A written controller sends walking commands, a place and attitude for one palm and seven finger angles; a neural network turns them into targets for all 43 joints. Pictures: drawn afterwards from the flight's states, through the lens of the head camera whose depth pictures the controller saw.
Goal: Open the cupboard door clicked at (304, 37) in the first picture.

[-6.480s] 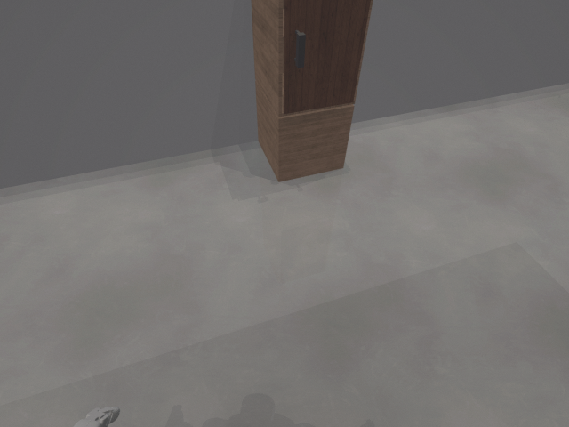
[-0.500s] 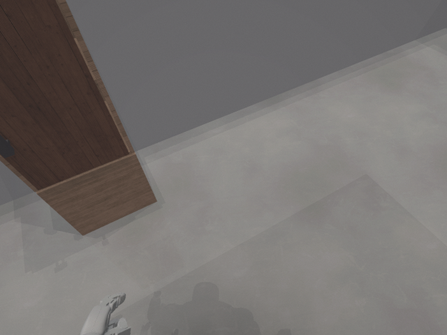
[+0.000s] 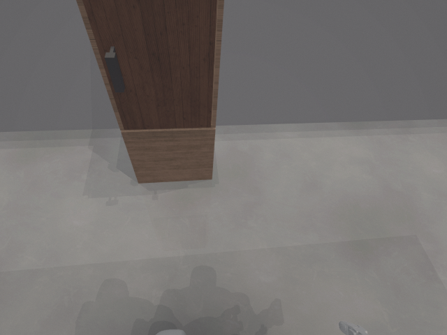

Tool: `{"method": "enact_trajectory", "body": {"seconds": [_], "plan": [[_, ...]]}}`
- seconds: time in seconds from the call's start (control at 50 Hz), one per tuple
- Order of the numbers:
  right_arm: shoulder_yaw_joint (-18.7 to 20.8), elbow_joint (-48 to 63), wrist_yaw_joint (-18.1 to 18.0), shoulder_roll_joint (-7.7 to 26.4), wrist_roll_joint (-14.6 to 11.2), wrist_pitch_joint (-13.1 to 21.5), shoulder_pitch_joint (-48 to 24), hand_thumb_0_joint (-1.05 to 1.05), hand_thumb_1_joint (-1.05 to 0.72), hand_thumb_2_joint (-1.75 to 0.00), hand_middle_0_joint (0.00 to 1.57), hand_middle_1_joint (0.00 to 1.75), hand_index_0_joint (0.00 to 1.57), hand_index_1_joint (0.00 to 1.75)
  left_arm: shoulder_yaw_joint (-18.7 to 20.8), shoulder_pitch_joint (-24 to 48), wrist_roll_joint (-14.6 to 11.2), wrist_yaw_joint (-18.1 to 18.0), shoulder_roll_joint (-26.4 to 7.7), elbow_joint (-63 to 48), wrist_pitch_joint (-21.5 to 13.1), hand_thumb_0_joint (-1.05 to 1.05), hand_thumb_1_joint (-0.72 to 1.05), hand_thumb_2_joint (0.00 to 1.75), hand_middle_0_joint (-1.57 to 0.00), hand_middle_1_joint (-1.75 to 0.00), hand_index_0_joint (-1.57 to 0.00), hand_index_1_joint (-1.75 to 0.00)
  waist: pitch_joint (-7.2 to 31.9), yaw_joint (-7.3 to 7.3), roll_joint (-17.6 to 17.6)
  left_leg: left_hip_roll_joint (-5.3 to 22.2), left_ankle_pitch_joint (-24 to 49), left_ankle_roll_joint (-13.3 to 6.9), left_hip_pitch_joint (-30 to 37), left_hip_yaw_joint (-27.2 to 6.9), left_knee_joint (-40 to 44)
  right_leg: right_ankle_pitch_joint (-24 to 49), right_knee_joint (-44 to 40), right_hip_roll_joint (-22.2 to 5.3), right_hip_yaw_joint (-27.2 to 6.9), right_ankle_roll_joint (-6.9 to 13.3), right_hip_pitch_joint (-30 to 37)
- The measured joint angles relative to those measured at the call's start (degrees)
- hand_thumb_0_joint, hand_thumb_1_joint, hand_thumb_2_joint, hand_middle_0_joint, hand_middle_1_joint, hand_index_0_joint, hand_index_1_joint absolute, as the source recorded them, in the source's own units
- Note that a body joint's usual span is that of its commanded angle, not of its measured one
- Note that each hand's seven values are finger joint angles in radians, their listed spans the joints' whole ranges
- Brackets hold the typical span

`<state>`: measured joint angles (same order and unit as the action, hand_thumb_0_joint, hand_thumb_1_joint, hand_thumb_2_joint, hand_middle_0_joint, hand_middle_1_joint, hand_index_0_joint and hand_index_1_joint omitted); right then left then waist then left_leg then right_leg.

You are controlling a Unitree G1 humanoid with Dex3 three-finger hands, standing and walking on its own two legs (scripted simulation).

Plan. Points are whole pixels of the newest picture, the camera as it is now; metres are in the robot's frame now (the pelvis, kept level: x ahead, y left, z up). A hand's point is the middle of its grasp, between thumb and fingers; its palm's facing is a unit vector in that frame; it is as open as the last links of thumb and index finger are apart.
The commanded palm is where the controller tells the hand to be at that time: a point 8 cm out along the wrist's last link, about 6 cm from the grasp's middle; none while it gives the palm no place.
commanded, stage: turn to face it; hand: left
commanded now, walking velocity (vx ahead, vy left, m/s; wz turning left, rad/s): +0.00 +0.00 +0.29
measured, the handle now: (116, 69) +0.79 +0.40 -0.04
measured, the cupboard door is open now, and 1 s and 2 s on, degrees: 0 0 0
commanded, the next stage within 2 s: take the last steps up to it in 0.26 s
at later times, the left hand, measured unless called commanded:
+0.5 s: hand out of the picture +0.07 +0.20 -0.14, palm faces +0.13 -0.96 -0.24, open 7.4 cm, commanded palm none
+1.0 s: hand out of the picture -0.07 +0.16 -0.15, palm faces +0.36 -0.92 -0.14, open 7.4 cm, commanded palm none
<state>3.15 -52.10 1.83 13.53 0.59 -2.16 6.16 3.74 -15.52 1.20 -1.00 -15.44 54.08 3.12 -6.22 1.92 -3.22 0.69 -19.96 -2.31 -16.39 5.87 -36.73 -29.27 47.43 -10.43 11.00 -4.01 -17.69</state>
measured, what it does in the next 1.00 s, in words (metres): walks ahead: right foot, then left foot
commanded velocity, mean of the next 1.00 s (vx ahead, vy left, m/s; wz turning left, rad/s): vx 0.20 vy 0.02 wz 0.13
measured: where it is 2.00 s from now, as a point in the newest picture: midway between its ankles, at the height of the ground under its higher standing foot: (190, 290)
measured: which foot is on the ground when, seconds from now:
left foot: down 0.00-0.52, up 0.54-0.98, down 1.00-1.00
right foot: up 0.00-0.50, down 0.52-1.00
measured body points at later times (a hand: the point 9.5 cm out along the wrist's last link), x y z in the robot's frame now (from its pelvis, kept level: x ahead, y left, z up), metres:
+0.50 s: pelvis +0.00 -0.01 +0.01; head +0.01 -0.02 +0.46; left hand +0.06 +0.25 -0.12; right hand +0.04 -0.24 -0.15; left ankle +0.00 +0.09 -0.72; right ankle +0.00 -0.12 -0.72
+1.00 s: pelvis +0.10 +0.06 +0.00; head +0.12 +0.07 +0.45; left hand -0.09 +0.21 -0.14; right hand +0.22 -0.15 -0.14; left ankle +0.13 +0.18 -0.72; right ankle +0.00 -0.12 -0.72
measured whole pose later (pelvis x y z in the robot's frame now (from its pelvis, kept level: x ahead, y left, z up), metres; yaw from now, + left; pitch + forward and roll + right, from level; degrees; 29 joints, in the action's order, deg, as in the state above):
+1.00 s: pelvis +0.10 +0.06 +0.00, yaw +14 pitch +0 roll -1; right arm 2.8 -59.1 2.1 10.6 1.1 0.4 10.4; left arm 1.3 -30.7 1.9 -0.8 -6.0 66.9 -2.9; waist -2.7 3.8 0.2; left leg 4.0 -13.4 -0.5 -21.6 6.7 -33.7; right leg -23.8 24.1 -5.9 8.7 -4.1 0.9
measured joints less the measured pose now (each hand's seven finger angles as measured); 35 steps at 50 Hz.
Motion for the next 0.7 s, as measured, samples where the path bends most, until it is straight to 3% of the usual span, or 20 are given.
{"method": "enact_trajectory", "body": {"seconds": [0.04,0.08,0.18,0.32,0.46,0.5,0.52,0.58,0.64,0.7], "plan": [[-0.5,0.3,-0.6,-0.6,0.1,0.7,0.0,0.0,-0.91,-0.9,0.2,0.3,0.2,0.3,0.2,0.3,0.1,-0.3,-0.4,1.1,1.0,0.01,0.91,0.89,-0.2,-0.3,-0.2,-0.3,0.3,0.12,0.2,0.0,0.3,-0.8,0.7,-0.7,1.2,-1.9,8.6,2.0,-3.7,-0.3,-3.5],[-0.9,0.4,-1.3,-1.0,0.1,0.9,0.3,0.0,-0.91,-0.9,0.2,0.3,0.2,0.3,0.3,0.9,0.1,-0.1,-0.4,1.6,1.2,0.01,0.91,0.89,-0.19,-0.3,-0.19,-0.3,0.8,-0.13,0.8,-0.1,1.9,-0.9,1.9,-1.7,3.9,0.6,14.2,3.2,-5.8,-0.7,-6.0],[-1.7,-0.5,-1.9,-2.2,-0.1,1.2,1.9,0.0,-0.91,-0.9,0.2,0.3,0.2,0.3,0.0,2.4,0.0,0.4,0.1,1.2,0.2,0.01,0.91,0.89,-0.19,-0.3,-0.19,-0.3,1.7,-0.35,1.4,-1.3,5.6,-1.7,4.9,-3.2,10.3,7.1,17.4,4.2,-8.6,-1.7,-8.7],[-1.7,-2.5,-2.1,-3.8,0.1,1.1,5.4,0.0,-0.91,-0.9,0.2,0.3,0.2,0.3,-0.5,4.6,-0.2,0.0,1.6,0.9,0.3,0.0,0.91,0.89,-0.19,-0.3,-0.19,-0.3,2.9,-1.86,2.0,-3.0,7.3,-2.0,6.1,-4.9,12.7,6.9,9.8,5.3,-9.4,-2.2,-6.2],[-1.0,-5.2,-2.2,-2.9,0.6,0.4,8.8,0.0,-0.91,-0.9,0.2,0.3,0.2,0.3,-1.3,6.3,-0.4,0.1,4.2,0.7,-0.7,0.0,0.91,0.89,-0.19,-0.3,-0.19,-0.3,3.7,-3.82,4.2,-3.7,6.9,-0.9,4.6,-6.4,10.5,5.1,-5.6,8.0,-8.7,-0.5,0.8],[-0.8,-6.1,-2.1,-2.6,0.5,0.3,10.3,0.0,-0.91,-0.9,0.2,0.3,0.2,0.3,-1.6,5.5,-0.2,0.4,4.8,0.7,-1.8,0.0,0.91,0.89,-0.19,-0.3,-0.19,-0.3,4.7,-3.87,4.6,-3.9,5.7,-0.2,3.5,-6.6,8.2,8.2,-13.9,8.6,-7.9,0.2,5.0],[-0.7,-6.5,-2.1,-2.4,0.3,0.3,11.1,0.0,-0.91,-0.9,0.2,0.3,0.2,0.3,-1.7,5.0,0.1,0.5,5.1,0.8,-2.5,0.0,0.91,0.89,-0.19,-0.3,-0.19,-0.3,5.1,-3.76,4.9,-3.9,3.5,0.1,2.4,-6.7,5.5,9.8,-17.0,8.8,-7.6,1.9,6.4],[0.0,-8.0,-1.5,-1.7,0.6,-0.7,12.6,0.0,-0.91,-0.9,0.2,0.3,0.2,0.3,-2.3,2.4,0.4,0.4,6.8,1.3,-3.7,0.0,0.91,0.89,-0.2,-0.3,-0.2,-0.3,6.0,-3.43,6.5,-3.2,-4.9,1.1,-3.0,-6.9,-8.8,11.0,-17.6,9.3,-5.9,5.3,8.0],[0.7,-8.8,-0.6,-1.1,1.0,-0.8,12.9,0.01,-0.91,-0.9,0.2,0.3,0.2,0.3,-2.2,-1.7,0.1,0.0,7.6,2.9,-4.7,0.0,0.91,0.89,-0.2,-0.3,-0.2,-0.3,6.8,-2.75,6.3,-1.6,-0.5,1.9,-8.1,-5.8,-19.3,12.6,-22.3,8.8,-5.9,5.4,11.1],[1.2,-8.5,-0.3,-0.8,1.0,-0.2,12.9,0.01,-0.91,-0.9,0.2,0.3,0.2,0.3,-2.3,-5.2,0.0,0.1,7.9,5.2,-5.2,0.0,0.92,0.89,-0.2,-0.3,-0.2,-0.3,6.6,-3.02,6.2,0.8,5.4,3.0,-11.9,-5.9,-23.4,14.0,-26.5,8.5,-5.1,5.1,14.0]]}}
